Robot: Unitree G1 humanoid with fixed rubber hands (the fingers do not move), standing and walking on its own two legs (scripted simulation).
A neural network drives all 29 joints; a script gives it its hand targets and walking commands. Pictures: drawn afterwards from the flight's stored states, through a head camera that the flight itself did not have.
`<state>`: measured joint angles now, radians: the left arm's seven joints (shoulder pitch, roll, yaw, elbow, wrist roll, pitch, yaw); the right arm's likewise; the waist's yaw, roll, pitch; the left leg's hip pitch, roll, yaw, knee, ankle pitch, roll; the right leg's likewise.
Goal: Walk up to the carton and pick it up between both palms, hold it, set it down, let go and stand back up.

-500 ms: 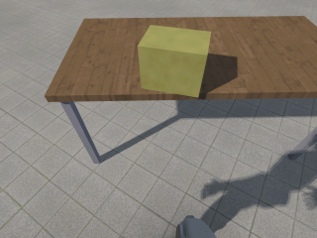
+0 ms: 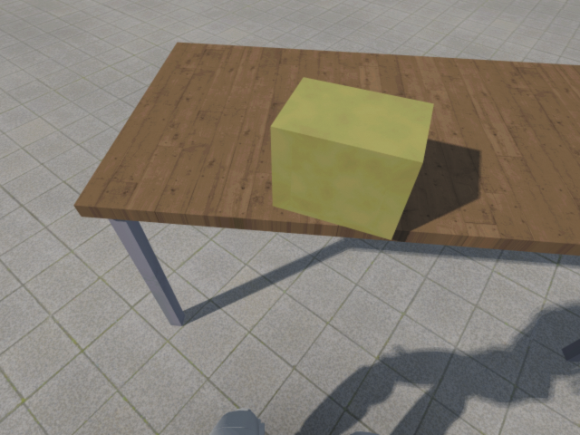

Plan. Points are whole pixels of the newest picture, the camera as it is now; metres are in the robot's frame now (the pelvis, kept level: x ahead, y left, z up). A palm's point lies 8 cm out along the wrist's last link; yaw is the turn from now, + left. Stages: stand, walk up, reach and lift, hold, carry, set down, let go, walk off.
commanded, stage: walk up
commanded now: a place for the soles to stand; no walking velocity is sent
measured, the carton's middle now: (347, 158) +0.59 -0.06 +0.02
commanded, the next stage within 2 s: none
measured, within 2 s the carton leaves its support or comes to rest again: neither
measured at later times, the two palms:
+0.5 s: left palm (139, 378) +0.21 +0.26 -0.09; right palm (564, 413) +0.19 -0.40 -0.13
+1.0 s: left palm (134, 364) +0.24 +0.29 -0.13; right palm (498, 339) +0.31 -0.33 -0.13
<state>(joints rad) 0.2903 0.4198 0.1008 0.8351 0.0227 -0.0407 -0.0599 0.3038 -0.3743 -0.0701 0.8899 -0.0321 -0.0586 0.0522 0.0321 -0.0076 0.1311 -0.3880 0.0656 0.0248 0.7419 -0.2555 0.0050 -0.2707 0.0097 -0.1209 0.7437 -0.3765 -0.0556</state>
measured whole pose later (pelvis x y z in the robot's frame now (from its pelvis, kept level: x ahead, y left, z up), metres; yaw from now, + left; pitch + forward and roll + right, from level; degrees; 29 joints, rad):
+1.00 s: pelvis +0.19 -0.03 -0.03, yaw +2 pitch -4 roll -1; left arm 0.25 0.41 0.03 0.88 0.01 -0.06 0.05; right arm 0.13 -0.37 -0.06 0.85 0.00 0.04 0.03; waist 0.00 0.02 0.16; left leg -0.52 0.05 -0.02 1.00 -0.41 -0.02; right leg -0.44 -0.04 0.00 0.99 -0.46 0.02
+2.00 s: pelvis +0.21 -0.02 +0.02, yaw -3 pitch -3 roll +0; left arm 0.09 0.33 0.01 1.07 0.01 -0.04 0.01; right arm 0.11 -0.34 -0.03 1.10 -0.01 -0.01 0.02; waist -0.02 0.01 0.08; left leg -0.29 0.00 -0.02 0.62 -0.28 -0.01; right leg -0.24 0.02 0.08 0.62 -0.33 0.02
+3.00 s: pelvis +0.22 -0.02 +0.04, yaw -5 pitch -4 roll +0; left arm 0.09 0.31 0.01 1.16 0.01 0.00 -0.01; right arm 0.07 -0.34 -0.01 1.14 -0.01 -0.02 0.00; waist -0.01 0.00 0.08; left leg -0.13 0.01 0.00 0.38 -0.18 -0.01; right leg -0.10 0.01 0.09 0.38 -0.22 0.02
